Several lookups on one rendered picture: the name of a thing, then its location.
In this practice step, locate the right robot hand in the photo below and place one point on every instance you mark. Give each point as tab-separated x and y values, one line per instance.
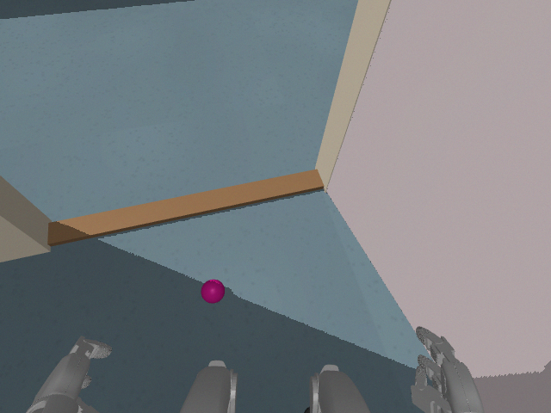
454	388

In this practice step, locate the left robot hand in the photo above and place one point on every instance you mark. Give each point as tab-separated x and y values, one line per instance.
70	375

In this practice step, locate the left robot arm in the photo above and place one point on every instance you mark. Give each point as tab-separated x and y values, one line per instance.
56	403

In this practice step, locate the ball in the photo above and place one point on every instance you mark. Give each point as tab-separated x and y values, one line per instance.
212	291

